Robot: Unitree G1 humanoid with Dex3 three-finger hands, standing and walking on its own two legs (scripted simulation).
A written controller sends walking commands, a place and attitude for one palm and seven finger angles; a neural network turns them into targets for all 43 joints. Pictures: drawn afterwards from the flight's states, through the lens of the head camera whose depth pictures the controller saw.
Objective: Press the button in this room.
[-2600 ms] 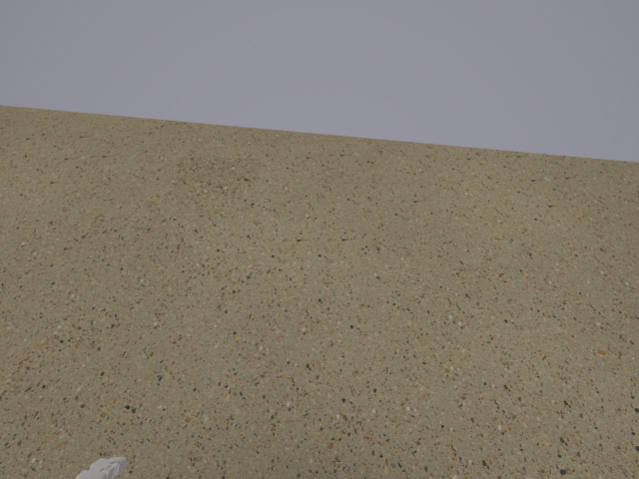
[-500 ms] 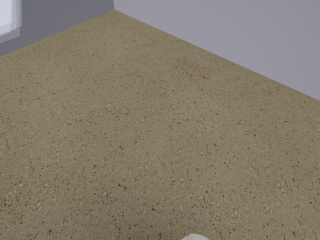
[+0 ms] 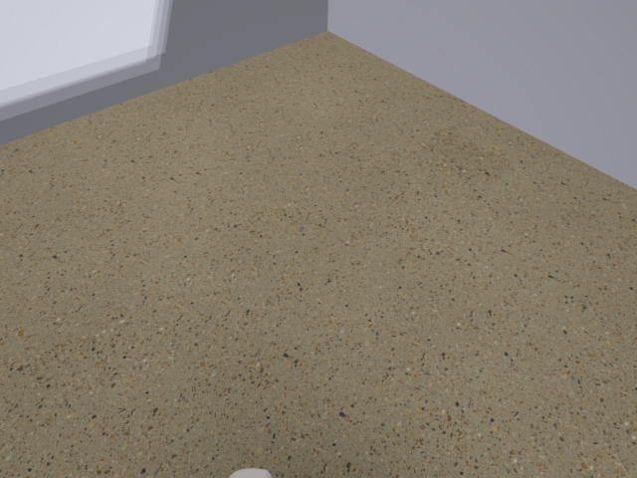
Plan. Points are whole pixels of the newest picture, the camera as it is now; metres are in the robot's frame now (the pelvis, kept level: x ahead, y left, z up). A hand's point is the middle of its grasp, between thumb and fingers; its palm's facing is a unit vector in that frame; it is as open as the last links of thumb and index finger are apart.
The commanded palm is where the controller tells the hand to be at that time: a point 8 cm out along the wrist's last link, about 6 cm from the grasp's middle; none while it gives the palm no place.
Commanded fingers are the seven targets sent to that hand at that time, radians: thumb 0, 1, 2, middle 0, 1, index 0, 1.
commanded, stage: turn or walk to find it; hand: left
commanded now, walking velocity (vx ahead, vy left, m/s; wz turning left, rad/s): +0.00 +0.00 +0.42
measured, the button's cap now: out of the picture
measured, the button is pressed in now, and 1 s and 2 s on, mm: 0 0 0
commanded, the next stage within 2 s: none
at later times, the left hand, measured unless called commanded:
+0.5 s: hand out of the picture +0.03 +0.25 -0.16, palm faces +0.22 -0.94 -0.25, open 7.4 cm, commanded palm none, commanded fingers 0.00 0.90 0.90 -0.20 -0.30 -0.20 -0.30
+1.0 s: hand out of the picture -0.12 +0.25 -0.19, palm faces +0.44 -0.87 -0.24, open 7.4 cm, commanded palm none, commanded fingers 0.00 0.90 0.90 -0.20 -0.30 -0.20 -0.30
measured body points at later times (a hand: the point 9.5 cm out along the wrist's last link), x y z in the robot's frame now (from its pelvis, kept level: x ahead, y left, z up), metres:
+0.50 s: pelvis -0.03 +0.03 +0.00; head +0.00 +0.04 +0.45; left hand +0.02 +0.30 -0.14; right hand +0.07 -0.20 -0.15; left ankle -0.02 +0.13 -0.74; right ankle -0.01 -0.11 -0.71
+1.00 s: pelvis -0.06 +0.04 -0.01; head -0.04 +0.08 +0.43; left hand -0.14 +0.30 -0.17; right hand +0.11 -0.17 -0.14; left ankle -0.11 +0.14 -0.74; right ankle -0.02 -0.10 -0.71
